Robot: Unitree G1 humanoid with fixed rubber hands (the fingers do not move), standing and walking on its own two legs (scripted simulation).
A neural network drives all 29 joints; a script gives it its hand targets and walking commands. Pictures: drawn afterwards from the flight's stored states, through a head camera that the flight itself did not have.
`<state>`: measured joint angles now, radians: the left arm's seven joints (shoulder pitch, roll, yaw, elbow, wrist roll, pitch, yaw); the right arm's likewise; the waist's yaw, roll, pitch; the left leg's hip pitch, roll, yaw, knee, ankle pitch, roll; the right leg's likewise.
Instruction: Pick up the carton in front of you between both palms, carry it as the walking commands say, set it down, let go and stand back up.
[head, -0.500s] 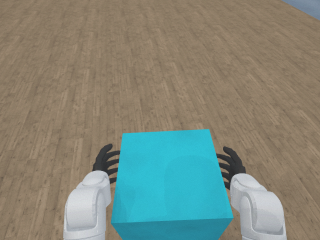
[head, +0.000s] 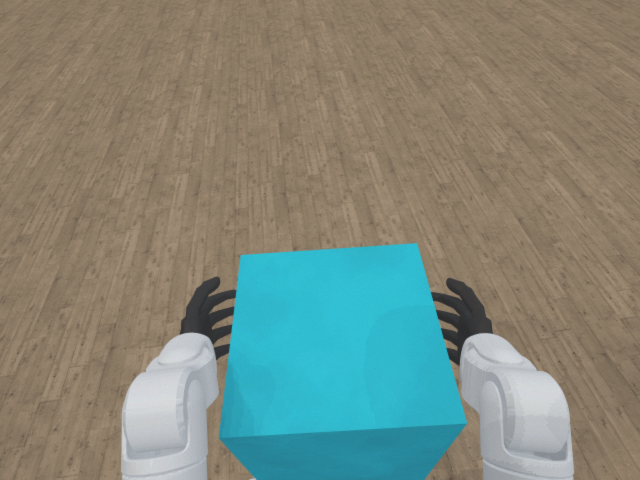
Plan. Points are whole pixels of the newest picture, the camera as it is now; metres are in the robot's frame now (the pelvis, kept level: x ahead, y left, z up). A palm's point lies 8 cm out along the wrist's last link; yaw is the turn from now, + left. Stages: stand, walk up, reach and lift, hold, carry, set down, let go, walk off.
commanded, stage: carry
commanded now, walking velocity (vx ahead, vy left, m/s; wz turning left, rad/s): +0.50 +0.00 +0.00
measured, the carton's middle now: (336, 373) +0.27 +0.00 -0.01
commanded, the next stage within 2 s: none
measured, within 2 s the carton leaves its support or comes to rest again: neither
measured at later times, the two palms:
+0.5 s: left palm (223, 167) +0.61 +0.19 +0.06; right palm (398, 166) +0.59 -0.11 +0.07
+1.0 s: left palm (269, 71) +0.94 +0.14 +0.08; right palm (401, 70) +0.94 -0.16 +0.07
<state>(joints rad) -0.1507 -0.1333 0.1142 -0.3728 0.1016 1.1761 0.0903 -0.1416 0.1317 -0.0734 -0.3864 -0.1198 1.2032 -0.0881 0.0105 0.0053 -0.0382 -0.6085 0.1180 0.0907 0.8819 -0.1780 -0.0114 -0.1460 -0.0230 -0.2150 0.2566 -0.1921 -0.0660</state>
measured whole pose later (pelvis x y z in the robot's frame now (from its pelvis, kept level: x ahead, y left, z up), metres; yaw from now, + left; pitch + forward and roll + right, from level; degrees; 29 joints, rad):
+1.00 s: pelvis +0.67 -0.01 +0.00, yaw +0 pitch +4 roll +2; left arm -0.16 -0.13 0.11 -0.37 0.10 1.18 0.09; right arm -0.15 0.13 -0.08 -0.38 -0.12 1.20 -0.09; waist 0.01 0.00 -0.02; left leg -0.59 0.11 0.09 0.92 -0.21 -0.01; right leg -0.17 -0.03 -0.22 0.27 -0.18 -0.07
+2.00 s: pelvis +0.96 +0.00 -0.02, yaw -1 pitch +4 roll +0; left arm -0.17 -0.13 0.11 -0.30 0.13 1.20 0.08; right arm -0.15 0.13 -0.09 -0.31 -0.12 1.22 -0.08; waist 0.00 0.00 -0.12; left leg -0.30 0.06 0.19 0.56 -0.32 0.02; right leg -0.22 -0.06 -0.14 0.54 -0.37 0.01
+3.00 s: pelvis +0.91 +0.01 -0.02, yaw -1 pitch +2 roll +0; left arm -0.19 -0.14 0.16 0.14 0.23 0.73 0.04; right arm -0.17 0.14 -0.14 0.14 -0.22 0.74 -0.03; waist 0.00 0.00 -0.10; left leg -0.33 0.05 0.19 0.50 -0.22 0.04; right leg -0.26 -0.06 -0.14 0.50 -0.28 0.01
